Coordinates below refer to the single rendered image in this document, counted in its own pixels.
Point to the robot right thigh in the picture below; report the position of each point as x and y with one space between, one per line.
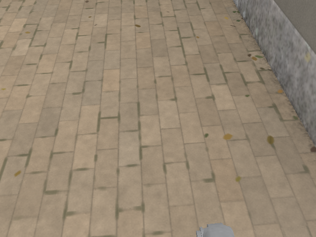
215 230

